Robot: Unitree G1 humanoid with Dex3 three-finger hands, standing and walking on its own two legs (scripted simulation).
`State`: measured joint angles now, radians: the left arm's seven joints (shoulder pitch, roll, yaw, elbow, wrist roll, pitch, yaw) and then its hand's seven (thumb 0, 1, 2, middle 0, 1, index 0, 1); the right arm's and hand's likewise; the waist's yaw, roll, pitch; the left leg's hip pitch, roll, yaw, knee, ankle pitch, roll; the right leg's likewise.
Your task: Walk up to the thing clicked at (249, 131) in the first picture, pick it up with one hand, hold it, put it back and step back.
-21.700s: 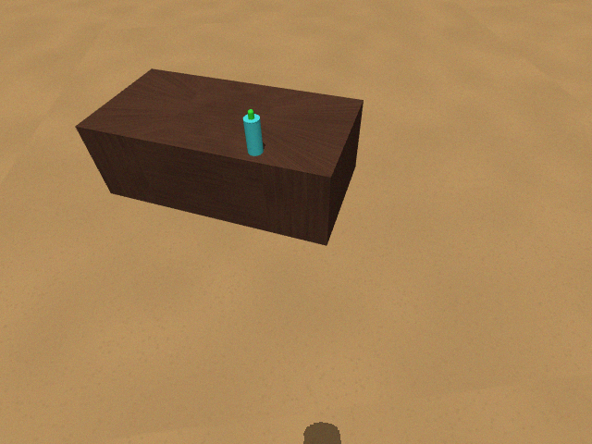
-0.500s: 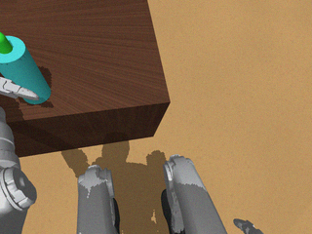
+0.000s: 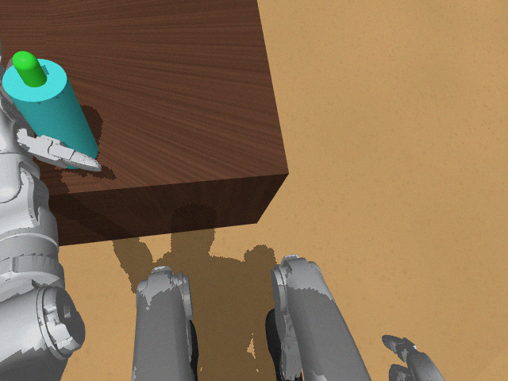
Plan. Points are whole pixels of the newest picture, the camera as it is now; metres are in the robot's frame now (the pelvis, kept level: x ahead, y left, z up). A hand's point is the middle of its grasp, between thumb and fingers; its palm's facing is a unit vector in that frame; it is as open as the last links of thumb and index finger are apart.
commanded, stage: close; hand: left
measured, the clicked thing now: (54, 112) +0.50 +0.24 +0.02
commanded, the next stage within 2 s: settle in 0.86 s
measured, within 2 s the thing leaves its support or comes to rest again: leaves its support in 1.34 s
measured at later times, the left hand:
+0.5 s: hand (59, 125) +0.49 +0.24 +0.00, palm faces +0.23 -0.97 -0.02, open 12.1 cm
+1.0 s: hand (61, 128) +0.49 +0.24 -0.01, palm faces +0.22 -0.98 +0.00, open 8.6 cm
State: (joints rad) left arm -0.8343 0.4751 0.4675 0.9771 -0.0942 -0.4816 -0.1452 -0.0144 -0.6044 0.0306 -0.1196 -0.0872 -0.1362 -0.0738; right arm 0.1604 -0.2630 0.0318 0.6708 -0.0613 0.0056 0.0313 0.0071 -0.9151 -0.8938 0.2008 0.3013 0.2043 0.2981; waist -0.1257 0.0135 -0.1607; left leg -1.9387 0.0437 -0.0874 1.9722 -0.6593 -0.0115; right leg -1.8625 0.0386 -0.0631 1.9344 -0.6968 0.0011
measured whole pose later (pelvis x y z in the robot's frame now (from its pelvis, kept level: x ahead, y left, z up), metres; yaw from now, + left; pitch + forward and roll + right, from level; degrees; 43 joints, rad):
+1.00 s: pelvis -0.01 +0.00 -0.03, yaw +0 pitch +34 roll -4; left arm -0.87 0.47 0.44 1.05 -0.10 -0.56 -0.15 -0.01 -0.15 1.02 -0.86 -0.93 -0.80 -0.91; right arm 0.16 -0.27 0.03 0.67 -0.06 0.03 0.04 0.01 -0.89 -0.88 0.20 0.30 0.20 0.30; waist -0.11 -0.01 -0.16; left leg -2.01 0.04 -0.08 2.05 -0.64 -0.01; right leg -1.94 0.03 -0.06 2.03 -0.69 0.00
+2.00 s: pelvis +0.01 +0.00 +0.07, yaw +1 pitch +33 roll -5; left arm -0.78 0.45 0.43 0.95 -0.09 -0.42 -0.13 -0.01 -0.14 1.01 -0.84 -0.96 -0.78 -0.95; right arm 0.20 -0.25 0.02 0.69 -0.04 0.02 0.01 0.01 -0.89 -0.89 0.20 0.30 0.21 0.30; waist -0.12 0.02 -0.17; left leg -1.68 0.05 -0.07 1.73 -0.63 -0.01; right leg -1.61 0.04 -0.05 1.69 -0.66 0.00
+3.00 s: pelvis +0.03 +0.01 +0.20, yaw +4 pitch +19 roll -3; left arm -0.38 0.26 0.26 0.62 -0.14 -0.37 -0.05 -0.02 -0.14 1.01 -0.83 -0.97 -0.78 -0.95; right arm 0.22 -0.23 -0.01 0.69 0.01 -0.01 -0.01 0.01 -0.91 -0.90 0.20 0.30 0.20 0.30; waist -0.06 0.02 -0.13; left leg -1.08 0.04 -0.06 1.26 -0.51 -0.01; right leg -1.00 0.02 -0.04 1.20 -0.53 0.00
